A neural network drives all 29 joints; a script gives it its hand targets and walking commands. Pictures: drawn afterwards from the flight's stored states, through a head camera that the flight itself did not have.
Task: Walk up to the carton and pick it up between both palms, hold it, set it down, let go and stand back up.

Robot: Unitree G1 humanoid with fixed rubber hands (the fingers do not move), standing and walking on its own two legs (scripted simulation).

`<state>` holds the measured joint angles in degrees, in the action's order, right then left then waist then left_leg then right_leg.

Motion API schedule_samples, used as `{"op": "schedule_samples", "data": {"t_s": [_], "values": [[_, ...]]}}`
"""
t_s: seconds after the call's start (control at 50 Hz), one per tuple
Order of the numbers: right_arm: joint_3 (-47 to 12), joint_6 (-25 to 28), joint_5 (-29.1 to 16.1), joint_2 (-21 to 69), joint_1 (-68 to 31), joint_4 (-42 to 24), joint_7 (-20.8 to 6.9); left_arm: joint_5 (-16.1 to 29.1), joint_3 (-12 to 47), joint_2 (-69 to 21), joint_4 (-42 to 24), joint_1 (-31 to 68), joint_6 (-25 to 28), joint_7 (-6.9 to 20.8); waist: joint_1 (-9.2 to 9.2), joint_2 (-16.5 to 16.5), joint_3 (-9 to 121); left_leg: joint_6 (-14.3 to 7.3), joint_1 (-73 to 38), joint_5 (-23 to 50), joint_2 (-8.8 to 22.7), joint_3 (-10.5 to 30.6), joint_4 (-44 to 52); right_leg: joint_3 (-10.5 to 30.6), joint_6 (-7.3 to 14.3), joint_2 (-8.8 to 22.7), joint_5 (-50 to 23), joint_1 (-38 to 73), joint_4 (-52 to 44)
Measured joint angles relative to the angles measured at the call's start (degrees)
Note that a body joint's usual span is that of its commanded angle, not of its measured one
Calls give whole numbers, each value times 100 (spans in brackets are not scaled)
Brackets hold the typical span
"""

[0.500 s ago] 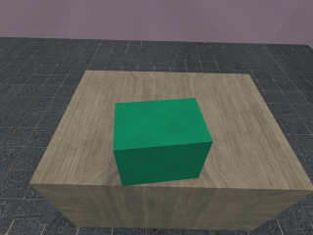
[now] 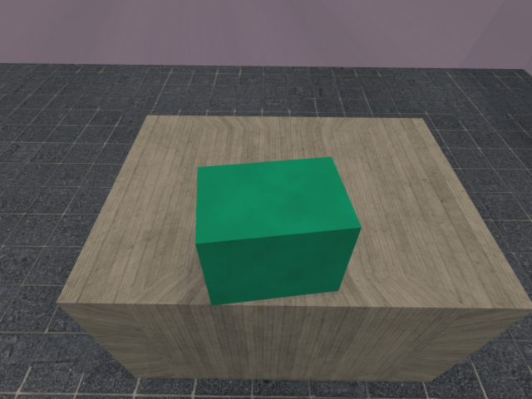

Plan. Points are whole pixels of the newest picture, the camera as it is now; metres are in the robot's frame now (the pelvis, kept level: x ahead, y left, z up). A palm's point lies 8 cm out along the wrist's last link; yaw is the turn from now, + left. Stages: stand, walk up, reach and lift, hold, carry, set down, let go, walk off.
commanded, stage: stand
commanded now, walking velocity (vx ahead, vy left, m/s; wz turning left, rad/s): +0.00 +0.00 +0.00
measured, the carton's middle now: (271, 231) +0.46 +0.00 -0.07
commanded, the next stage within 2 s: none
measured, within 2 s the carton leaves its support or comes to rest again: neither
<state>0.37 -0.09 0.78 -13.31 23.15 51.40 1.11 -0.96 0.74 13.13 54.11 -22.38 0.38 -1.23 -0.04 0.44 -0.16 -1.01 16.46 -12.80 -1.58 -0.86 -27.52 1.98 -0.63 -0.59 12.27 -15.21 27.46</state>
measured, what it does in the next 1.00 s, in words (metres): shifts its weight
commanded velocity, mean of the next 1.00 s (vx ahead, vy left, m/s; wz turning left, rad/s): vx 0.00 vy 0.00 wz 0.00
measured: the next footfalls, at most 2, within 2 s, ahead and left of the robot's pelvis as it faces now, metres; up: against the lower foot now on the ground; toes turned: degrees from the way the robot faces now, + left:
none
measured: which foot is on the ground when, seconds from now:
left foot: down 0.00-1.00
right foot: down 0.00-1.00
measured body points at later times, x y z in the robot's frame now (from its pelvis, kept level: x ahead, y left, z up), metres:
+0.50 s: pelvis +0.03 -0.01 +0.00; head +0.03 -0.01 +0.45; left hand +0.04 +0.23 -0.15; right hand +0.03 -0.25 -0.15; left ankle +0.07 +0.10 -0.74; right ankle +0.05 -0.12 -0.74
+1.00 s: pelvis +0.05 -0.01 +0.00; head +0.06 -0.01 +0.45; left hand +0.08 +0.22 -0.15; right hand +0.07 -0.25 -0.15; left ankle +0.07 +0.10 -0.74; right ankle +0.05 -0.12 -0.74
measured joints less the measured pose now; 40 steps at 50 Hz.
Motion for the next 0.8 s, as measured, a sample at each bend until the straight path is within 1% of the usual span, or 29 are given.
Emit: {"op": "schedule_samples", "data": {"t_s": [0.1,0.2,0.28,0.8], "values": [[16,4,1,31,-19,48,22,18,-22,-27,48,44,0,-14,-2,-18,-62,-15,-4,180,2,3,-28,24,12,-16,-176,-11,50],[53,-23,-11,64,28,94,36,23,-66,-64,90,22,-27,-18,-5,-31,53,-9,-43,56,-1,18,-63,52,25,-32,-55,12,102],[50,3,-25,76,5,137,52,34,-37,-102,108,69,1,-38,-10,8,28,-15,-111,278,36,44,-33,36,56,-75,-34,81,102],[-97,43,-89,231,-338,426,133,95,84,-192,323,392,25,-131,0,-30,-81,24,-529,28,63,97,228,36,106,-99,134,528,-231]]}}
